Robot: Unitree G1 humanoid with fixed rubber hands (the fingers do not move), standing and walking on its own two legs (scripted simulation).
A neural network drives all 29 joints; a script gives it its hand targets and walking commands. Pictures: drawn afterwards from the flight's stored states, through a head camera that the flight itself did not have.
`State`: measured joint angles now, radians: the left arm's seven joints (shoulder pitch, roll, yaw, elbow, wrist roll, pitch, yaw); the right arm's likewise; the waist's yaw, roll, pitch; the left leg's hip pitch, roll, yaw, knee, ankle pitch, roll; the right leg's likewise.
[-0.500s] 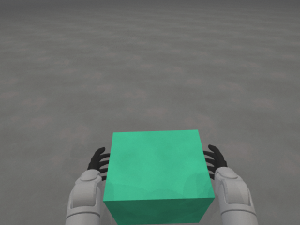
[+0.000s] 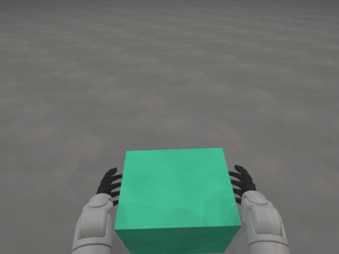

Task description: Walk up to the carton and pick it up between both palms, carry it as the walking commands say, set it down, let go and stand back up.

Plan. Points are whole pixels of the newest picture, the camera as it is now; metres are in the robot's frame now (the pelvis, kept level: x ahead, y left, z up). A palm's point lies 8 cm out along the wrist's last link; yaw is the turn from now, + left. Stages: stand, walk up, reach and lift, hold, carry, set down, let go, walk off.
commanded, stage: hold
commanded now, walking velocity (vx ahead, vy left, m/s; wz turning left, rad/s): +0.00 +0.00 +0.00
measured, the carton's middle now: (176, 203) +0.30 +0.00 -0.03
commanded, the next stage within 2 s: carry in 0.30 s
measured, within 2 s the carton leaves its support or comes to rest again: neither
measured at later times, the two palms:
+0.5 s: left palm (97, 198) +0.26 +0.18 +0.05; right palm (242, 193) +0.27 -0.15 +0.05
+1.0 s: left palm out of the picture +0.05 +0.33 +0.05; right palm out of the picture +0.08 -0.01 +0.04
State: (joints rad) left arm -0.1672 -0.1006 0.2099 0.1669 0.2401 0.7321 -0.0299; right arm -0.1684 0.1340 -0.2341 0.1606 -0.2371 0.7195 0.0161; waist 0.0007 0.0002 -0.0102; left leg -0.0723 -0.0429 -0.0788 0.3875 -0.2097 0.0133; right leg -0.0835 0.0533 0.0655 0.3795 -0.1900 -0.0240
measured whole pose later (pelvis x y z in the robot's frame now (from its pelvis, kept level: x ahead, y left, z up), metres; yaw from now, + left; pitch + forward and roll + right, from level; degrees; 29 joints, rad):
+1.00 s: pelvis -0.19 +0.15 -0.04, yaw +4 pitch -1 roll +0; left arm -0.10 -0.13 0.16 -0.39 0.11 1.17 0.03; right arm -0.10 0.12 -0.19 -0.42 -0.11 1.17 -0.03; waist 0.00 0.06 0.00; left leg -0.65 -0.01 0.01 1.15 -0.42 0.00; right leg -0.48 -0.11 -0.04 0.77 -0.27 0.05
